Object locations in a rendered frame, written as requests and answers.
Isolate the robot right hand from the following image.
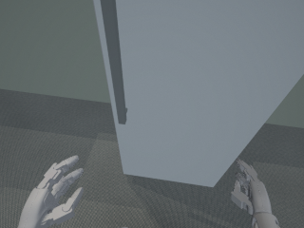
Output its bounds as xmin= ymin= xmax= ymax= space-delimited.
xmin=231 ymin=158 xmax=272 ymax=216

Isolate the handle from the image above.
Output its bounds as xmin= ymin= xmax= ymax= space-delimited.
xmin=100 ymin=0 xmax=128 ymax=124

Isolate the fridge door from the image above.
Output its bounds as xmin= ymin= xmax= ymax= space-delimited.
xmin=93 ymin=0 xmax=304 ymax=187

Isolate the robot left hand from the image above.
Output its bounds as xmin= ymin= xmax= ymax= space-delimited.
xmin=17 ymin=155 xmax=84 ymax=228

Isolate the robot right forearm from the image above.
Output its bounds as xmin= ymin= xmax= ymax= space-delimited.
xmin=251 ymin=212 xmax=280 ymax=228

